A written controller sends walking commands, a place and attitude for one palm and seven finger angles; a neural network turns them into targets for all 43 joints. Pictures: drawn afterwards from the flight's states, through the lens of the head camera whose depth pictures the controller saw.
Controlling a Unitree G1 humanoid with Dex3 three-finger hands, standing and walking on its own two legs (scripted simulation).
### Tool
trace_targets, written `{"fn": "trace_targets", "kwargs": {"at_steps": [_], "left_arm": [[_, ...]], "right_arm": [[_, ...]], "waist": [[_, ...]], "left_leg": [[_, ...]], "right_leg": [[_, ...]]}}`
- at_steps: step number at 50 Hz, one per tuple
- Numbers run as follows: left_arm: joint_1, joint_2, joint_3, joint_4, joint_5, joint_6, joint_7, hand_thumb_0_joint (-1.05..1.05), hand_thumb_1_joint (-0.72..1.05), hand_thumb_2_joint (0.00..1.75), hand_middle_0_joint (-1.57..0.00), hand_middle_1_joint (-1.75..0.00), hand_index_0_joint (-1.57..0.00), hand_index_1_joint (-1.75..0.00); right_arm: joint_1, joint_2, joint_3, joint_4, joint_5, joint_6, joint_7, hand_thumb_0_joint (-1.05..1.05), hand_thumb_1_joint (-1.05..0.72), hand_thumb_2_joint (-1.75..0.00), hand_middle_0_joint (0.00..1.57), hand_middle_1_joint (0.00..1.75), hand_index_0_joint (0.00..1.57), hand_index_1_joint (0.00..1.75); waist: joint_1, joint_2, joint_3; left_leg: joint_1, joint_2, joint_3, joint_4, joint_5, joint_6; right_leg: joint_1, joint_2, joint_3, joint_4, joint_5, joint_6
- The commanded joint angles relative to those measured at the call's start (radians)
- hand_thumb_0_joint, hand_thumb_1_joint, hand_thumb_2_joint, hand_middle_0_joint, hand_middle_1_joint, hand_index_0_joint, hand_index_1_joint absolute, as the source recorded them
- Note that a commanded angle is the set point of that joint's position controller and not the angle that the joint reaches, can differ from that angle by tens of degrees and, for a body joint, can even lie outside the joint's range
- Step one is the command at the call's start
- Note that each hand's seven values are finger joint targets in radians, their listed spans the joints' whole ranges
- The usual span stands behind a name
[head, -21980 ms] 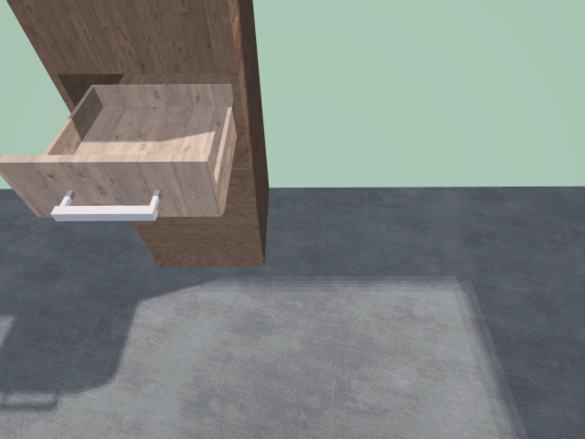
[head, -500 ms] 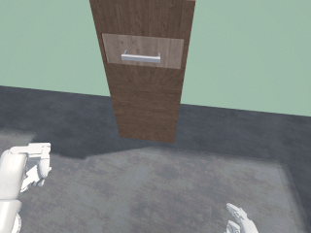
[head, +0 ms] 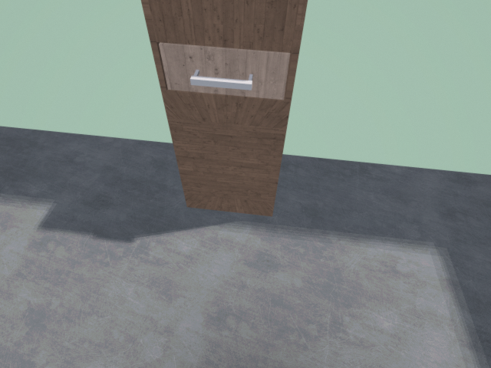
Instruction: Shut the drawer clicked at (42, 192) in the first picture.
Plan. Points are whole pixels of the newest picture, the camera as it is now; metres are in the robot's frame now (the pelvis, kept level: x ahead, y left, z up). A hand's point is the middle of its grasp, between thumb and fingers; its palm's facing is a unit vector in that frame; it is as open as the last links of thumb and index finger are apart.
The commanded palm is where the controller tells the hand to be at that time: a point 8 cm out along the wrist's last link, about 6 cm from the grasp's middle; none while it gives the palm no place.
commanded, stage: let the arm hang, fingers relaxed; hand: left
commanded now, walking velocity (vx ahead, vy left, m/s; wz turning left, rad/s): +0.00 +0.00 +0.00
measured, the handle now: (222, 79) +0.89 +0.13 -0.01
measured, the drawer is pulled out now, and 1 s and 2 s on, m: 0.00 0.00 0.00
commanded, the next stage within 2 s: look to check the result in 0.54 s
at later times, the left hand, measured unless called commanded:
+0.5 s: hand out of the picture +0.01 +0.16 -0.18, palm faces +0.01 -0.98 -0.18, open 7.3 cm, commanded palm none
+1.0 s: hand out of the picture +0.02 +0.15 -0.17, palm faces +0.01 -0.98 -0.21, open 7.4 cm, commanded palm none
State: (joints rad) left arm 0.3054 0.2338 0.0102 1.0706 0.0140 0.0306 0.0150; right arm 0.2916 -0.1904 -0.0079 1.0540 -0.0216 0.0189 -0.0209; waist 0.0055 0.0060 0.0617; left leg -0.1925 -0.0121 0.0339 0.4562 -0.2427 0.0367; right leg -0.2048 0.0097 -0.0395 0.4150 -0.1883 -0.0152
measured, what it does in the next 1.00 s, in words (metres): stands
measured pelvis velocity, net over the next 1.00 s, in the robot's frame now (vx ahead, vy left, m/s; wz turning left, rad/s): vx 0.01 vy -0.02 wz -0.02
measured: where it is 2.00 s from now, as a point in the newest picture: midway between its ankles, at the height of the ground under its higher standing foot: outside the picture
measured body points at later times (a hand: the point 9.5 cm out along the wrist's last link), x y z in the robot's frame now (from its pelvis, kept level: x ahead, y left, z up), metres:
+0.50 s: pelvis +0.00 -0.01 +0.00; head +0.01 -0.01 +0.45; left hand +0.01 +0.21 -0.16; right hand -0.03 -0.22 -0.16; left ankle +0.00 +0.09 -0.74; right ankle +0.02 -0.11 -0.74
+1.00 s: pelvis +0.01 -0.02 +0.00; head +0.02 -0.03 +0.45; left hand +0.02 +0.20 -0.15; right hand -0.01 -0.25 -0.16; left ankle +0.00 +0.09 -0.74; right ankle +0.02 -0.11 -0.74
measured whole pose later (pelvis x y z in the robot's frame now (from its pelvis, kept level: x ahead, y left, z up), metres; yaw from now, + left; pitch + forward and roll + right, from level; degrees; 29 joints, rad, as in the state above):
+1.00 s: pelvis +0.01 -0.02 +0.00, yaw -1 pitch -1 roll +0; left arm 0.24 0.15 0.02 1.14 0.01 -0.01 0.03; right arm 0.28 -0.15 -0.02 1.14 -0.02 0.00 -0.04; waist -0.01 0.01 0.05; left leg -0.15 0.01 0.04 0.40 -0.23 0.00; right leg -0.19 0.04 -0.03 0.41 -0.19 -0.05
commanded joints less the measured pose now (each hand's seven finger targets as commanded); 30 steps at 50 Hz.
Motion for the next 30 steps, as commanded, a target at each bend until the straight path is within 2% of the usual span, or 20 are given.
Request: {"fn": "trace_targets", "kwargs": {"at_steps": [1,5,11,14,22,25,27,30], "left_arm": [[-0.018,0.081,0.012,-0.019,-0.004,-0.038,0.009,0.00,0.90,0.90,-0.24,-0.34,-0.24,-0.34],[-0.006,0.057,0.009,0.019,-0.005,-0.038,0.014,0.00,0.90,0.90,-0.20,-0.30,-0.20,-0.30],[0.014,0.032,0.010,0.039,-0.004,-0.039,0.021,0.00,0.90,0.90,-0.20,-0.30,-0.20,-0.30],[0.017,0.017,0.010,0.046,-0.004,-0.040,0.022,0.00,0.90,0.90,-0.20,-0.30,-0.20,-0.30],[0.018,0.004,0.016,0.050,-0.004,-0.043,0.023,0.00,0.90,0.90,-0.20,-0.30,-0.20,-0.30],[0.017,0.006,0.019,0.048,-0.004,-0.045,0.022,0.00,0.90,0.90,-0.20,-0.30,-0.20,-0.30],[0.015,0.009,0.020,0.047,-0.004,-0.048,0.023,0.00,0.90,0.90,-0.20,-0.30,-0.20,-0.30],[0.012,0.009,0.021,0.050,-0.005,-0.049,0.022,0.00,0.90,0.90,-0.20,-0.30,-0.20,-0.30]], "right_arm": [[0.035,-0.124,-0.021,-0.015,0.007,-0.023,-0.012,0.00,-0.90,-0.90,0.20,0.30,0.20,0.30],[0.048,-0.096,-0.017,0.019,0.007,-0.027,-0.016,0.00,-0.90,-0.90,0.20,0.30,0.20,0.30],[0.065,-0.060,-0.013,0.049,0.008,-0.027,-0.018,0.00,-0.90,-0.90,0.20,0.30,0.20,0.30],[0.074,-0.036,-0.013,0.061,0.005,-0.025,-0.017,0.00,-0.90,-0.90,0.20,0.30,0.20,0.30],[0.085,-0.019,-0.016,0.068,0.004,-0.026,-0.021,0.00,-0.90,-0.90,0.20,0.30,0.20,0.30],[0.090,-0.026,-0.017,0.069,0.003,-0.027,-0.022,0.00,-0.90,-0.90,0.20,0.30,0.20,0.30],[0.093,-0.027,-0.020,0.068,0.005,-0.031,-0.023,0.00,-0.90,-0.90,0.20,0.30,0.20,0.30],[0.092,-0.032,-0.021,0.070,0.006,-0.031,-0.025,0.00,-0.90,-0.90,0.20,0.30,0.20,0.30]], "waist": [[-0.012,0.001,0.003],[-0.013,-0.028,0.005],[-0.010,-0.015,0.022],[-0.013,-0.014,0.037],[-0.013,0.027,0.049],[-0.014,0.031,0.032],[-0.015,0.008,0.010],[-0.016,0.008,0.015]], "left_leg": [[-0.028,0.125,-0.136,-0.148,-0.002,0.022],[-0.009,0.124,-0.129,-0.152,0.034,0.023],[-0.006,0.119,-0.114,-0.151,0.056,0.021],[-0.015,0.108,-0.106,-0.152,0.026,0.017],[-0.026,0.109,-0.095,-0.148,0.017,0.012],[-0.016,0.108,-0.094,-0.146,0.019,0.012],[0.002,0.112,-0.092,-0.135,0.067,0.013],[0.008,0.112,-0.089,-0.133,0.069,0.011]], "right_leg": [[-0.010,-0.090,0.110,-0.078,-0.042,-0.034],[-0.015,-0.093,0.108,-0.072,-0.017,-0.030],[-0.027,-0.093,0.110,-0.069,-0.012,-0.027],[-0.036,-0.095,0.119,-0.080,-0.032,-0.028],[-0.041,-0.092,0.122,-0.084,-0.035,-0.033],[-0.036,-0.090,0.127,-0.084,-0.030,-0.035],[-0.022,-0.094,0.123,-0.078,0.008,-0.037],[-0.025,-0.093,0.125,-0.082,0.009,-0.037]]}}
